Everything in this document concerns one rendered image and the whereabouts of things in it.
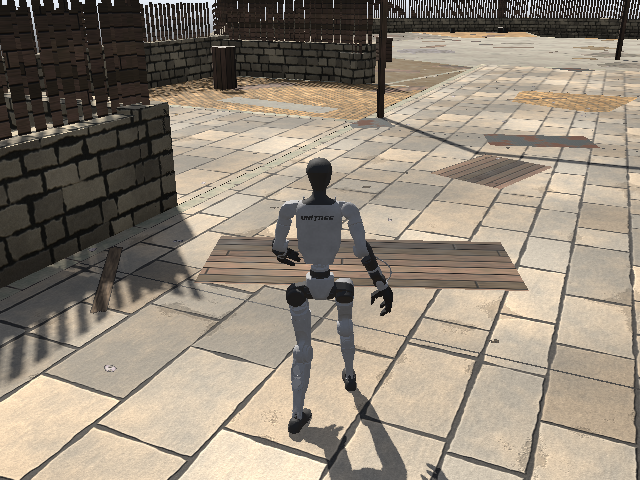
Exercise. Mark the humanoid robot torso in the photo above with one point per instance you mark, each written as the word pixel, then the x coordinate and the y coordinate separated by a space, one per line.
pixel 319 238

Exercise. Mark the left robot forearm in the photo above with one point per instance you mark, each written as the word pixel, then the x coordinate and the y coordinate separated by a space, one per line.
pixel 280 255

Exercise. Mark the robot left upper arm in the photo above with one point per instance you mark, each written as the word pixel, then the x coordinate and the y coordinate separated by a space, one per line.
pixel 284 221

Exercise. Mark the robot left hand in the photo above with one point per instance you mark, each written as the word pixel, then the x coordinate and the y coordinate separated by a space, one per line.
pixel 291 255

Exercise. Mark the robot right foot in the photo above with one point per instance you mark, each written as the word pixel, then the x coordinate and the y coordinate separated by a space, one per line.
pixel 350 384

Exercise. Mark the robot right upper arm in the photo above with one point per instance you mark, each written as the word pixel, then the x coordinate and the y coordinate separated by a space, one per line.
pixel 355 224

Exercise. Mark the right robot forearm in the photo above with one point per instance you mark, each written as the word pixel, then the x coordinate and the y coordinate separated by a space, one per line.
pixel 374 270

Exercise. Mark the robot right hand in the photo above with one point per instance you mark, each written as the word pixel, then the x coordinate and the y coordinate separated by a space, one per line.
pixel 388 299

